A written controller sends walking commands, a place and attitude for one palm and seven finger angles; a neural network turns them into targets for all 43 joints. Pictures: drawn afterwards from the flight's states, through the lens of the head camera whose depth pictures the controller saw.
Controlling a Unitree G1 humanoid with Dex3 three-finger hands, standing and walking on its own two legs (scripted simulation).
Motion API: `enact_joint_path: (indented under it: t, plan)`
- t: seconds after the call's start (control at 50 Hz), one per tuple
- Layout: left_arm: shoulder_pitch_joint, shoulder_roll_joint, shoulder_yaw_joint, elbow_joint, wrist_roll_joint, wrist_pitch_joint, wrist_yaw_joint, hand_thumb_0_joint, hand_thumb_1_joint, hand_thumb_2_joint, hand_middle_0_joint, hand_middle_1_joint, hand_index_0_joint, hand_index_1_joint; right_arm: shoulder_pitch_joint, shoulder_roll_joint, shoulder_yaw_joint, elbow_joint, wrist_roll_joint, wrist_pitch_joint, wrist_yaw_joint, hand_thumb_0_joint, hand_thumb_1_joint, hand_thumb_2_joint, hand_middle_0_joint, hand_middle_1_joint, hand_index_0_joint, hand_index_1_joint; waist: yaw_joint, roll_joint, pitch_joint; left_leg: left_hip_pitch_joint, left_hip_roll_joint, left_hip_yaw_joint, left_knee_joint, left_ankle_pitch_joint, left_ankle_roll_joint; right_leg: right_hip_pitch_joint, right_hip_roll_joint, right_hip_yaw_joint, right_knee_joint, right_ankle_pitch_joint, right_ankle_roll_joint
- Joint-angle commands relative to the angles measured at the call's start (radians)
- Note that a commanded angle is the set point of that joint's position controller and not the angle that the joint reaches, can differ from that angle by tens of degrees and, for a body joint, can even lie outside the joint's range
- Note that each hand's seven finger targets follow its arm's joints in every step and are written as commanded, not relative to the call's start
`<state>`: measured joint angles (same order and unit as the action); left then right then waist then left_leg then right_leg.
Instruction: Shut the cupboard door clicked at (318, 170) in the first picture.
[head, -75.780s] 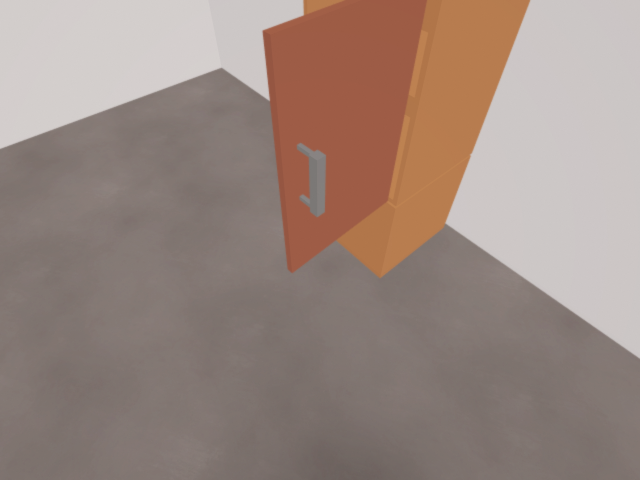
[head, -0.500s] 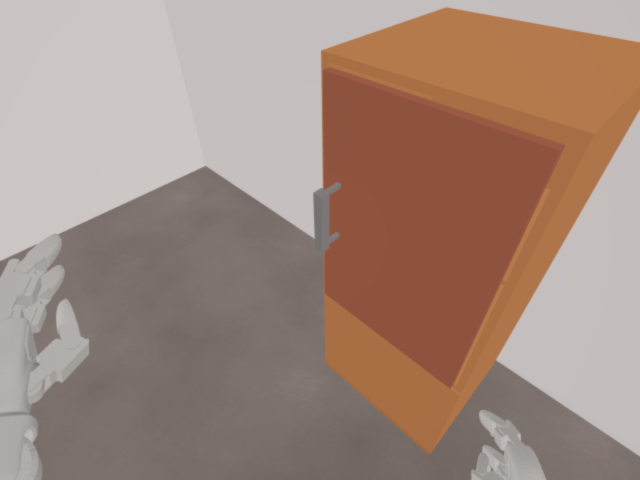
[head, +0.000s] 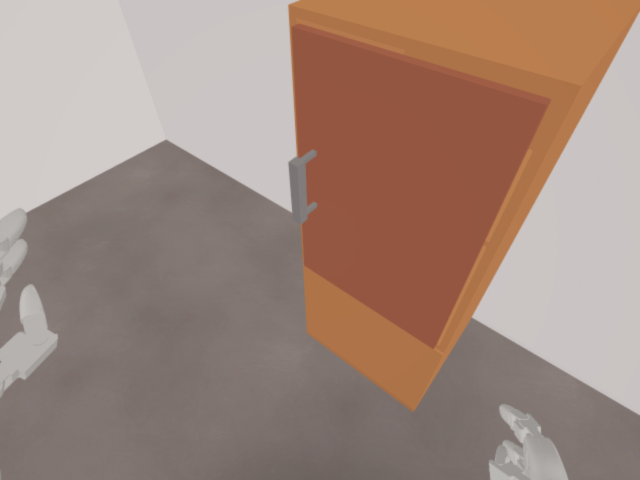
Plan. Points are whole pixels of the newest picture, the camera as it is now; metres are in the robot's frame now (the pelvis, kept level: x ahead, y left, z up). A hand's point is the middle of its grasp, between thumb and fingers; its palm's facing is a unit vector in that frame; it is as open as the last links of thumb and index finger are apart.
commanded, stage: step back with the hand held close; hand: left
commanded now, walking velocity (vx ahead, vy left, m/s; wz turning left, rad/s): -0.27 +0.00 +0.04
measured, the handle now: (305, 187) +0.64 +0.07 -0.02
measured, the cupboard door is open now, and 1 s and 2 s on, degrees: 0 0 0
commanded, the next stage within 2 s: stop stepping back and stand still in 0.98 s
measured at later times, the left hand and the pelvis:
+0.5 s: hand (15, 450) +0.11 +0.22 +0.18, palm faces +0.39 -0.79 -0.48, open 7.5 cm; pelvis -0.09 -0.03 +0.00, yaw +0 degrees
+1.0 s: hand out of the picture -0.05 +0.28 +0.19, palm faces +0.61 -0.60 -0.51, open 7.5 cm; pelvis -0.19 -0.02 -0.01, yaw +10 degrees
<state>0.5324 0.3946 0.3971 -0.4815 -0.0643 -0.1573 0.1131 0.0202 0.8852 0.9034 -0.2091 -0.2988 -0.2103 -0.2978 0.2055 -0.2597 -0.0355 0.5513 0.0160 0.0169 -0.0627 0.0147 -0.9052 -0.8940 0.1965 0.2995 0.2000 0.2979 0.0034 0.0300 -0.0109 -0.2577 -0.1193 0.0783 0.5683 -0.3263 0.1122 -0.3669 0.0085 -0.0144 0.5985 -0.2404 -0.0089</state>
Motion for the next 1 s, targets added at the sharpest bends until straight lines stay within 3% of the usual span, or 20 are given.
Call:
enact_joint_path:
  t: [0.0,0.14,0.18,0.22,0.3,0.34,0.38,0.42,0.48,0.54,0.6,0.64,0.7,0.76,0.8,0.86,0.9,0.92,0.96,0.98]
  plan:
    - [-0.01,0.229,0.21,-0.215,-0.008,-0.075,0.031,0.0,0.9,0.9,-0.2,-0.3,-0.2,-0.3,-0.088,-0.12,-0.047,-0.183,-0.005,-0.037,-0.011,0.0,-0.9,-0.9,0.2,0.3,0.2,0.3,0.006,0.031,-0.171,-0.134,0.273,-0.253,-0.117,0.552,-0.143,0.238,-0.074,0.131,0.095,0.293,-0.033]
    - [-0.07,0.169,0.159,-0.159,0.019,-0.086,0.029,0.0,0.9,0.9,-0.2,-0.3,-0.2,-0.3,-0.081,-0.126,-0.045,-0.178,-0.028,-0.049,-0.02,0.0,-0.9,-0.9,0.2,0.3,0.2,0.3,-0.001,0.07,-0.034,-0.338,0.376,-0.324,-0.286,0.218,-0.068,0.259,-0.003,0.08,0.211,-0.007,0.013]
    - [-0.091,0.158,0.147,-0.136,0.031,-0.093,0.031,0.0,0.9,0.9,-0.2,-0.3,-0.2,-0.3,-0.08,-0.121,-0.042,-0.176,-0.024,-0.054,-0.022,0.0,-0.9,-0.9,0.2,0.3,0.2,0.3,-0.006,0.035,0.001,-0.4,0.378,-0.326,-0.306,-0.002,-0.023,0.278,-0.006,0.085,0.195,-0.006,0.016]
    - [-0.12,0.156,0.134,-0.144,0.039,-0.103,0.03,0.0,0.9,0.9,-0.2,-0.3,-0.2,-0.3,-0.087,-0.122,-0.037,-0.179,-0.02,-0.062,-0.025,0.0,-0.9,-0.9,0.2,0.3,0.2,0.3,-0.008,-0.01,0.02,-0.393,0.349,-0.322,-0.283,-0.053,-0.019,0.27,-0.012,0.094,0.108,0.052,0.012]
    - [-0.134,0.19,0.148,-0.227,0.035,-0.14,0.029,0.0,0.9,0.9,-0.2,-0.3,-0.2,-0.3,-0.09,-0.125,-0.035,-0.165,-0.022,-0.09,-0.02,0.0,-0.9,-0.9,0.2,0.3,0.2,0.3,-0.006,0.059,-0.11,-0.234,0.296,-0.29,-0.222,0.171,-0.067,0.26,-0.031,0.11,0.059,0.22,-0.001]
    - [-0.094,0.198,0.152,-0.286,0.022,-0.145,0.03,0.0,0.9,0.9,-0.2,-0.3,-0.2,-0.3,-0.088,-0.111,-0.034,-0.17,-0.017,-0.1,-0.014,0.0,-0.9,-0.9,0.2,0.3,0.2,0.3,0.002,0.084,-0.229,-0.099,0.303,-0.272,-0.193,0.356,-0.077,0.24,-0.014,0.093,0.077,0.133,0.007]
    - [-0.025,0.211,0.182,-0.306,0.017,-0.147,0.031,0.0,0.9,0.9,-0.2,-0.3,-0.2,-0.3,-0.092,-0.108,-0.034,-0.179,-0.021,-0.102,-0.009,0.0,-0.9,-0.9,0.2,0.3,0.2,0.3,0.008,0.108,-0.242,-0.15,0.327,-0.293,-0.228,0.212,-0.046,0.272,0.004,0.076,0.083,0.018,0.011]
    - [0.031,0.212,0.206,-0.286,0.017,-0.142,0.032,0.0,0.9,0.9,-0.2,-0.3,-0.2,-0.3,-0.098,-0.103,-0.027,-0.184,-0.019,-0.096,-0.009,0.0,-0.9,-0.9,0.2,0.3,0.2,0.3,0.005,0.107,-0.203,-0.294,0.32,-0.289,-0.246,-0.011,-0.018,0.343,-0.004,0.087,0.066,0.069,0.006]
    - [0.021,0.218,0.229,-0.199,0.03,-0.138,0.041,0.0,0.9,0.9,-0.2,-0.3,-0.2,-0.3,-0.088,-0.112,-0.031,-0.186,-0.011,-0.079,-0.015,0.0,-0.9,-0.9,0.2,0.3,0.2,0.3,-0.01,0.006,-0.108,-0.515,0.253,-0.247,-0.172,-0.331,-0.01,0.363,-0.073,0.222,-0.001,0.079,-0.029]
    - [-0.039,0.2,0.182,-0.131,0.03,-0.132,0.052,0.0,0.9,0.9,-0.2,-0.3,-0.2,-0.3,-0.062,-0.095,-0.043,-0.158,-0.015,-0.068,-0.002,0.0,-0.9,-0.9,0.2,0.3,0.2,0.3,-0.023,-0.148,-0.026,-0.324,0.161,-0.189,0.138,-0.218,-0.079,-0.013,-0.27,0.472,-0.269,-0.222,-0.127]
    - [-0.082,0.188,0.127,-0.108,0.031,-0.126,0.073,0.0,0.9,0.9,-0.2,-0.3,-0.2,-0.3,-0.058,-0.081,-0.041,-0.131,-0.015,-0.06,0.012,0.0,-0.9,-0.9,0.2,0.3,0.2,0.3,-0.032,-0.201,-0.037,-0.165,0.135,-0.157,0.295,-0.112,-0.096,-0.145,-0.327,0.427,-0.348,-0.158,-0.154]
    - [-0.09,0.205,0.117,-0.144,0.037,-0.121,0.076,0.0,0.9,0.9,-0.2,-0.3,-0.2,-0.3,-0.058,-0.074,-0.032,-0.13,-0.009,-0.057,0.007,0.0,-0.9,-0.9,0.2,0.3,0.2,0.3,-0.026,-0.186,-0.052,-0.108,0.142,-0.131,0.219,-0.089,-0.094,-0.143,-0.281,0.317,-0.3,-0.092,-0.116]
    - [-0.118,0.245,0.131,-0.24,0.035,-0.131,0.083,0.0,0.9,0.9,-0.2,-0.3,-0.2,-0.3,-0.084,-0.085,-0.024,-0.118,-0.015,-0.072,-0.014,0.0,-0.9,-0.9,0.2,0.3,0.2,0.3,-0.022,-0.038,-0.05,-0.093,0.137,-0.102,-0.054,-0.058,-0.079,-0.105,-0.173,0.182,-0.219,-0.128,-0.043]
    - [-0.081,0.261,0.196,-0.3,0.061,-0.157,0.088,0.0,0.9,0.9,-0.2,-0.3,-0.2,-0.3,-0.078,-0.102,-0.03,-0.133,-0.018,-0.101,-0.027,0.0,-0.9,-0.9,0.2,0.3,0.2,0.3,-0.019,0.213,-0.096,-0.476,0.326,-0.283,-0.281,-0.375,0.022,0.229,-0.009,0.092,0.076,-0.071,0.029]
    - [-0.078,0.265,0.235,-0.315,0.072,-0.163,0.079,0.0,0.9,0.9,-0.2,-0.3,-0.2,-0.3,-0.096,-0.097,-0.038,-0.15,-0.015,-0.122,-0.029,0.0,-0.9,-0.9,0.2,0.3,0.2,0.3,0.0,0.251,-0.114,-0.709,0.431,-0.369,-0.394,-0.481,0.052,0.446,0.06,0.035,0.31,0.001,0.048]
    - [-0.022,0.236,0.248,-0.27,0.056,-0.165,0.058,0.0,0.9,0.9,-0.2,-0.3,-0.2,-0.3,-0.087,-0.102,-0.061,-0.138,-0.012,-0.152,-0.023,0.0,-0.9,-0.9,0.2,0.3,0.2,0.3,0.002,0.149,-0.126,-0.553,0.418,-0.252,-0.262,-0.352,0.012,0.328,0.06,0.053,0.242,-0.046,0.036]
    - [0.025,0.217,0.257,-0.195,0.054,-0.164,0.049,0.0,0.9,0.9,-0.2,-0.3,-0.2,-0.3,-0.085,-0.108,-0.065,-0.123,-0.019,-0.169,-0.024,0.0,-0.9,-0.9,0.2,0.3,0.2,0.3,0.002,0.202,-0.075,-0.547,0.401,-0.203,-0.235,-0.382,-0.005,0.297,0.058,0.051,0.156,-0.063,0.026]
    - [0.039,0.198,0.227,-0.205,0.033,-0.171,0.042,0.0,0.9,0.9,-0.2,-0.3,-0.2,-0.3,-0.08,-0.084,-0.05,-0.109,-0.018,-0.176,-0.02,0.0,-0.9,-0.9,0.2,0.3,0.2,0.3,-0.004,0.135,-0.056,-0.413,0.367,-0.173,-0.19,-0.26,-0.034,0.18,0.026,0.068,0.04,-0.016,0.004]
    - [-0.003,0.21,0.198,-0.228,0.027,-0.187,0.046,0.0,0.9,0.9,-0.2,-0.3,-0.2,-0.3,-0.068,-0.066,-0.047,-0.08,-0.018,-0.184,-0.015,0.0,-0.9,-0.9,0.2,0.3,0.2,0.3,-0.021,-0.07,-0.118,-0.08,0.25,-0.05,0.04,0.061,-0.103,-0.074,-0.097,0.267,-0.115,0.285,-0.037]
    - [-0.037,0.216,0.181,-0.219,0.03,-0.191,0.057,0.0,0.9,0.9,-0.2,-0.3,-0.2,-0.3,-0.061,-0.055,-0.043,-0.062,-0.019,-0.181,-0.014,0.0,-0.9,-0.9,0.2,0.3,0.2,0.3,-0.027,-0.127,-0.19,0.011,0.221,-0.017,0.092,0.197,-0.122,-0.073,-0.155,0.326,-0.149,0.469,-0.03]
